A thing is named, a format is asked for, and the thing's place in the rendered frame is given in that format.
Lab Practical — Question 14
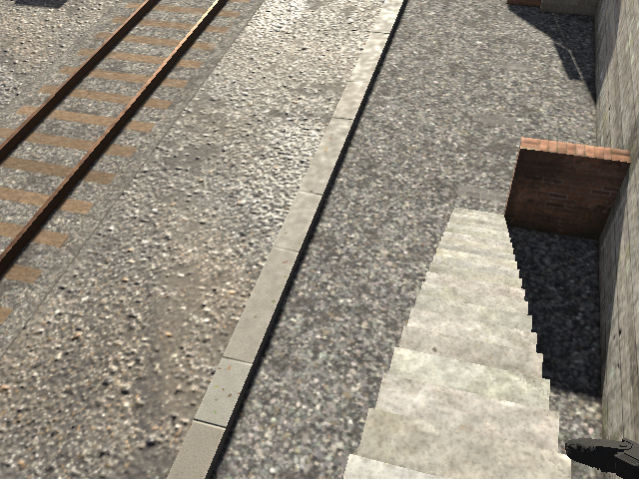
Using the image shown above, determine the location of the robot right hand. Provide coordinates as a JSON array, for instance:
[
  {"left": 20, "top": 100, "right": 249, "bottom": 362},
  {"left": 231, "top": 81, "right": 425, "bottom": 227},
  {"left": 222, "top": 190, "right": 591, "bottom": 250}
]
[{"left": 565, "top": 438, "right": 639, "bottom": 479}]

